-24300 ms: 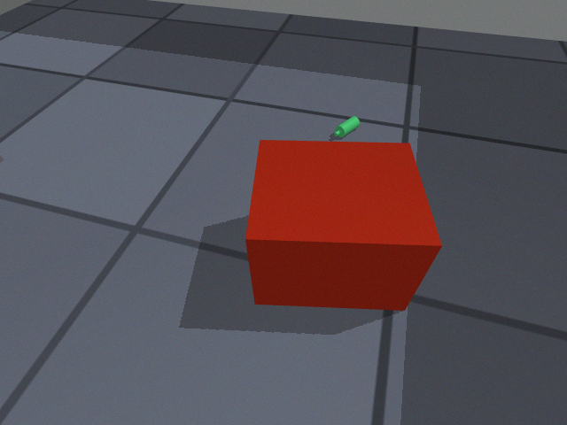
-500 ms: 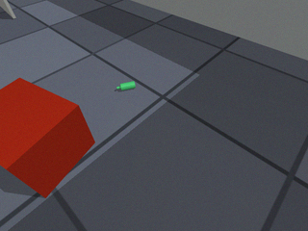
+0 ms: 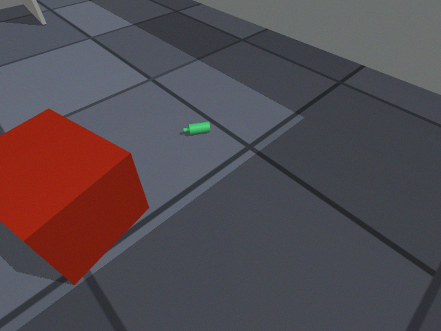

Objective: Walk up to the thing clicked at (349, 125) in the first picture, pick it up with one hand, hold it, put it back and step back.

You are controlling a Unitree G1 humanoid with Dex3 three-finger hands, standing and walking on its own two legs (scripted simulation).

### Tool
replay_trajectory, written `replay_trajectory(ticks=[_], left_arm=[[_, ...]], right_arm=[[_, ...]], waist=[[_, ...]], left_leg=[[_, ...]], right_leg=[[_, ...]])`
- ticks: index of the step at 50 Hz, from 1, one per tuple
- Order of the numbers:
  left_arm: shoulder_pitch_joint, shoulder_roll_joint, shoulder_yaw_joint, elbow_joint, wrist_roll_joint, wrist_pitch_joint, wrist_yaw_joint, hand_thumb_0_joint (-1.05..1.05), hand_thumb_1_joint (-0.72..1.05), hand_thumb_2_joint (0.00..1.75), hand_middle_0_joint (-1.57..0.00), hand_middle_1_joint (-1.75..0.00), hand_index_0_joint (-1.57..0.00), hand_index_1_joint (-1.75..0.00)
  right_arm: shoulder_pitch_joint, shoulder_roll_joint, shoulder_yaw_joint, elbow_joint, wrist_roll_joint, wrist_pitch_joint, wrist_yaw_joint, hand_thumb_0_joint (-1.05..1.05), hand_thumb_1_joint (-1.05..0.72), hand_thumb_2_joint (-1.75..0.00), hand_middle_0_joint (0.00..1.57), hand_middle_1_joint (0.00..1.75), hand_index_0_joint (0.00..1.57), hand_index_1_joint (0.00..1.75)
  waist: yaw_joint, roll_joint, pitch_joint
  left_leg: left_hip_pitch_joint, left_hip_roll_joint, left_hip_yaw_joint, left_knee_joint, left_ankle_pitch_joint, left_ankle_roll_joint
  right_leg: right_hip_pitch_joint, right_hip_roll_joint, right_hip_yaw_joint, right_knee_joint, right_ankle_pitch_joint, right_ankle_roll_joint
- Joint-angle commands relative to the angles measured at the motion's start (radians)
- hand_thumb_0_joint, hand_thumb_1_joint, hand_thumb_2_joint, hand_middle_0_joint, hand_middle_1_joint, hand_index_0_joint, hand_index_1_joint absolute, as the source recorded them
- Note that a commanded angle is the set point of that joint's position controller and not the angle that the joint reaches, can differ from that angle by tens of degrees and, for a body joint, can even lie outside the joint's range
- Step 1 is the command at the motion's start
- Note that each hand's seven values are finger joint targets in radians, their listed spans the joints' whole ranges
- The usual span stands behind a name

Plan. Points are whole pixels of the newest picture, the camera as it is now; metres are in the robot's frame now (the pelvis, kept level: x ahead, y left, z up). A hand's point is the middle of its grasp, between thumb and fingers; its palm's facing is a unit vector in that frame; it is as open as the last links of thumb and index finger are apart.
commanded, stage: walk up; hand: left
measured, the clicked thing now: (196, 128) +1.47 +0.23 -0.74
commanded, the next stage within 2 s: none
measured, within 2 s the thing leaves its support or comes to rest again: neither
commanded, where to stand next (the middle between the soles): +1.07 -0.05 m, yaw -1 degrees
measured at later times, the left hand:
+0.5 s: hand (134, 239) +0.35 +0.24 -0.14, palm faces -0.14 -0.92 -0.37, open 7.4 cm
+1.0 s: hand (140, 197) +0.50 +0.27 -0.17, palm faces -0.04 -0.93 -0.36, open 7.4 cm
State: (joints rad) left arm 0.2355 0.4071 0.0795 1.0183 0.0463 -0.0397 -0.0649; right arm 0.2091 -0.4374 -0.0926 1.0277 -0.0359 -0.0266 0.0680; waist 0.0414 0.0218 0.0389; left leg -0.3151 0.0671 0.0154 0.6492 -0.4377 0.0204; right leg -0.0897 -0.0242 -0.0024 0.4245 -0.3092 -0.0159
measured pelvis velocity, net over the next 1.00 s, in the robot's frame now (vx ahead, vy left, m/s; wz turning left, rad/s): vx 0.46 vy -0.02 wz -0.03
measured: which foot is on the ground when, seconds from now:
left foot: up 0.00-0.00, down 0.02-0.52, up 0.54-0.92, down 0.94-1.00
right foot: down 0.00-0.04, up 0.06-0.44, down 0.46-1.00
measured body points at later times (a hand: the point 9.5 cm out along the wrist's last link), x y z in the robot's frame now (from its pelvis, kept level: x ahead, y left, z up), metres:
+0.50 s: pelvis +0.21 -0.02 -0.02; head +0.23 -0.03 +0.43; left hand +0.36 +0.29 -0.12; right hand +0.18 -0.34 -0.15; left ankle +0.06 +0.13 -0.73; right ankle +0.33 -0.14 -0.74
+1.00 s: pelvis +0.46 -0.02 -0.02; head +0.49 +0.01 +0.43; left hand +0.50 +0.32 -0.15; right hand +0.55 -0.34 -0.11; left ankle +0.57 +0.09 -0.74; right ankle +0.33 -0.14 -0.72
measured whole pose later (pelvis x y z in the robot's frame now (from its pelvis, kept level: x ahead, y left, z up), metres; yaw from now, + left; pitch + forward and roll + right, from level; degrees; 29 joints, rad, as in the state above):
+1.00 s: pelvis +0.46 -0.02 -0.02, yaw -2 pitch -2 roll +0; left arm 0.33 0.45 0.07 0.89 0.01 -0.06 -0.04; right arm 0.23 -0.39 -0.08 0.86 -0.04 -0.06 0.08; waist 0.04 -0.06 0.10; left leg -0.42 0.04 0.07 0.63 -0.17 0.02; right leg -0.08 -0.06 -0.08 0.70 -0.49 -0.02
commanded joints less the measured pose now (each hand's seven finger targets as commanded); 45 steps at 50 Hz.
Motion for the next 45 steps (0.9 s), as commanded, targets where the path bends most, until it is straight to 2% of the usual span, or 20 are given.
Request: replay_trajectory(ticks=[1, 2, 3, 4, 6, 7, 9, 14, 17, 21, 22, 24, 25, 26, 27, 28, 30, 32, 38, 45], left_arm=[[-0.249, 0.182, 0.032, -0.166, -0.013, -0.002, 0.004, 0.0, 0.9, 0.9, -0.2, -0.3, -0.2, -0.3], [-0.194, 0.101, 0.006, -0.177, -0.015, -0.002, 0.011, 0.0, 0.9, 0.9, -0.2, -0.3, -0.2, -0.3], [-0.135, 0.149, 0.013, -0.162, -0.027, 0.008, 0.019, 0.0, 0.9, 0.9, -0.2, -0.3, -0.2, -0.3], [-0.07, 0.216, 0.024, -0.141, -0.029, 0.008, 0.021, 0.0, 0.9, 0.9, -0.2, -0.3, -0.2, -0.3], [-0.018, 0.256, 0.032, -0.093, -0.042, -0.002, 0.014, 0.0, 0.9, 0.9, -0.2, -0.3, -0.2, -0.3], [0.011, 0.253, 0.037, -0.072, -0.04, -0.005, 0.008, 0.0, 0.9, 0.9, -0.2, -0.3, -0.2, -0.3], [-0.004, 0.242, 0.033, -0.068, -0.037, -0.007, -0.004, 0.0, 0.9, 0.9, -0.2, -0.3, -0.2, -0.3], [-0.095, 0.213, 0.022, -0.131, -0.03, -0.009, -0.029, 0.0, 0.9, 0.9, -0.2, -0.3, -0.2, -0.3], [-0.185, 0.18, 0.013, -0.17, -0.027, -0.015, -0.034, 0.0, 0.9, 0.9, -0.2, -0.3, -0.2, -0.3], [-0.186, 0.169, 0.021, -0.171, -0.033, -0.021, -0.026, 0.0, 0.9, 0.9, -0.2, -0.3, -0.2, -0.3], [-0.152, 0.171, 0.025, -0.164, -0.034, -0.021, -0.023, 0.0, 0.9, 0.9, -0.2, -0.3, -0.2, -0.3], [0.059, 0.225, 0.056, -0.11, -0.034, -0.032, -0.004, 0.0, 0.9, 0.9, -0.2, -0.3, -0.2, -0.3], [0.191, 0.291, 0.089, -0.092, -0.026, -0.037, 0.01, 0.0, 0.9, 0.9, -0.2, -0.3, -0.2, -0.3], [0.228, 0.374, 0.101, -0.102, -0.037, -0.043, 0.016, 0.0, 0.9, 0.9, -0.2, -0.3, -0.2, -0.3], [0.155, 0.371, 0.101, -0.127, -0.053, -0.041, 0.02, 0.0, 0.9, 0.9, -0.2, -0.3, -0.2, -0.3], [0.109, 0.337, 0.09, -0.146, -0.061, -0.037, 0.022, 0.0, 0.9, 0.9, -0.2, -0.3, -0.2, -0.3], [0.025, 0.264, 0.067, -0.165, -0.066, -0.044, 0.036, 0.0, 0.9, 0.9, -0.2, -0.3, -0.2, -0.3], [-0.016, 0.226, 0.054, -0.179, -0.057, -0.056, 0.033, 0.0, 0.9, 0.9, -0.2, -0.3, -0.2, -0.3], [0.004, 0.242, 0.055, -0.231, -0.04, -0.08, 0.028, 0.0, 0.9, 0.9, -0.2, -0.3, -0.2, -0.3], [0.069, 0.271, 0.054, -0.227, -0.037, -0.065, 0.026, 0.0, 0.9, 0.9, -0.2, -0.3, -0.2, -0.3]], right_arm=[[0.326, -0.219, -0.097, 0.009, -0.006, -0.052, -0.024, 0.0, -0.9, -0.9, 0.2, 0.3, 0.2, 0.3], [0.414, -0.311, -0.118, 0.015, -0.026, -0.057, -0.041, 0.0, -0.9, -0.9, 0.2, 0.3, 0.2, 0.3], [0.217, -0.33, -0.11, -0.068, -0.016, -0.063, -0.046, 0.0, -0.9, -0.9, 0.2, 0.3, 0.2, 0.3], [0.09, -0.339, -0.103, -0.113, 0.003, -0.063, -0.043, 0.0, -0.9, -0.9, 0.2, 0.3, 0.2, 0.3], [-0.016, -0.27, -0.076, -0.15, 0.01, -0.069, -0.038, 0.0, -0.9, -0.9, 0.2, 0.3, 0.2, 0.3], [-0.021, -0.224, -0.061, -0.167, 0.01, -0.073, -0.037, 0.0, -0.9, -0.9, 0.2, 0.3, 0.2, 0.3], [0.045, -0.204, -0.055, -0.156, 0.017, -0.084, -0.036, 0.0, -0.9, -0.9, 0.2, 0.3, 0.2, 0.3], [0.068, -0.231, -0.058, -0.17, 0.026, -0.085, -0.03, 0.0, -0.9, -0.9, 0.2, 0.3, 0.2, 0.3], [0.134, -0.23, -0.052, -0.17, 0.028, -0.078, -0.029, 0.0, -0.9, -0.9, 0.2, 0.3, 0.2, 0.3], [0.14, -0.231, -0.055, -0.195, 0.027, -0.063, -0.039, 0.0, -0.9, -0.9, 0.2, 0.3, 0.2, 0.3], [0.142, -0.231, -0.054, -0.203, 0.027, -0.059, -0.043, 0.0, -0.9, -0.9, 0.2, 0.3, 0.2, 0.3], [0.148, -0.187, -0.034, -0.225, 0.025, -0.057, -0.044, 0.0, -0.9, -0.9, 0.2, 0.3, 0.2, 0.3], [0.206, -0.134, -0.013, -0.229, 0.028, -0.058, -0.043, 0.0, -0.9, -0.9, 0.2, 0.3, 0.2, 0.3], [0.237, -0.123, -0.008, -0.247, 0.047, -0.058, -0.043, 0.0, -0.9, -0.9, 0.2, 0.3, 0.2, 0.3], [0.188, -0.215, -0.026, -0.226, 0.037, -0.05, -0.056, 0.0, -0.9, -0.9, 0.2, 0.3, 0.2, 0.3], [0.125, -0.229, -0.033, -0.219, 0.034, -0.054, -0.055, 0.0, -0.9, -0.9, 0.2, 0.3, 0.2, 0.3], [0.149, -0.179, -0.023, -0.195, 0.054, -0.053, -0.046, 0.0, -0.9, -0.9, 0.2, 0.3, 0.2, 0.3], [0.195, -0.146, -0.017, -0.19, 0.043, -0.041, -0.031, 0.0, -0.9, -0.9, 0.2, 0.3, 0.2, 0.3], [0.088, -0.144, -0.036, -0.231, 0.022, -0.032, -0.001, 0.0, -0.9, -0.9, 0.2, 0.3, 0.2, 0.3], [-0.026, -0.135, -0.037, -0.266, 0.013, -0.056, 0.013, 0.0, -0.9, -0.9, 0.2, 0.3, 0.2, 0.3]], waist=[[-0.24, 0.08, -0.051], [-0.261, 0.336, -0.052], [-0.168, 0.198, -0.013], [-0.096, 0.147, 0.033], [-0.032, 0.101, 0.073], [-0.021, 0.108, 0.071], [-0.053, 0.102, 0.096], [-0.064, 0.113, 0.135], [-0.103, 0.109, 0.103], [-0.084, 0.093, 0.063], [-0.067, 0.072, 0.034], [0.045, -0.068, -0.103], [0.095, -0.228, -0.194], [0.086, -0.364, -0.232], [0.085, -0.264, -0.171], [0.076, -0.16, -0.084], [0.006, -0.112, 0.006], [-0.036, -0.141, 0.039], [-0.019, -0.132, 0.083], [0.009, -0.12, 0.017]], left_leg=[[0.532, -0.008, -0.031, -0.262, 0.174, -0.027], [0.572, 0.195, -0.4, -0.413, -0.157, -0.013], [0.379, 0.32, -0.646, -0.55, -0.365, 0.035], [0.248, 0.359, -0.649, -0.589, -0.452, 0.102], [0.221, 0.291, -0.445, -0.53, -0.307, 0.148], [0.233, 0.233, -0.33, -0.512, -0.21, 0.139], [0.224, 0.196, -0.21, -0.518, -0.056, 0.122], [0.232, 0.198, -0.096, -0.533, 0.053, 0.176], [0.301, 0.163, -0.031, -0.461, 0.282, 0.159], [0.261, 0.177, -0.006, -0.342, 0.495, 0.142], [0.27, 0.17, 0.0, -0.269, 0.557, 0.135], [0.154, 0.089, 0.067, 0.092, 0.615, 0.092], [-0.024, 0.023, 0.09, 0.371, 0.395, 0.059], [-0.262, -0.124, 0.049, 0.566, -0.052, 0.024], [-0.304, -0.055, -0.043, 0.626, -0.103, 0.027], [-0.283, -0.031, -0.083, 0.656, -0.059, 0.028], [-0.216, 0.0, -0.13, 0.583, 0.078, 0.037], [-0.14, 0.002, -0.092, 0.483, 0.145, 0.032], [-0.229, 0.03, -0.063, 0.201, 0.236, -0.038], [-0.039, 0.018, 0.031, -0.08, 0.333, 0.007]], right_leg=[[-0.517, -0.016, 0.005, 0.286, -0.311, -0.071], [-0.721, 0.137, 0.044, 0.628, -0.328, -0.047], [-0.691, 0.114, 0.161, 0.712, -0.226, -0.036], [-0.614, 0.025, 0.224, 0.701, -0.138, -0.047], [-0.57, -0.029, 0.181, 0.671, -0.051, -0.022], [-0.547, -0.039, 0.156, 0.623, -0.014, -0.012], [-0.529, -0.042, 0.13, 0.549, 0.046, 0.012], [-0.497, -0.079, 0.045, 0.32, 0.13, 0.036], [-0.459, -0.064, -0.019, 0.189, 0.186, 0.013], [-0.286, -0.034, -0.061, 0.141, 0.194, -0.024], [-0.231, -0.011, -0.08, 0.128, 0.157, -0.032], [0.105, 0.018, -0.099, 0.079, 0.128, -0.064], [0.301, -0.117, 0.108, 0.039, -0.05, -0.094], [0.428, -0.392, 0.631, -0.119, -0.053, -0.219], [0.326, -0.432, 0.707, -0.149, -0.099, -0.279], [0.191, -0.404, 0.62, -0.168, -0.056, -0.287], [0.013, -0.279, 0.301, -0.144, 0.146, -0.198], [-0.114, -0.195, 0.153, -0.161, 0.211, -0.16], [-0.115, -0.219, 0.076, -0.233, 0.099, -0.206], [-0.07, -0.222, 0.038, -0.086, 0.216, -0.167]])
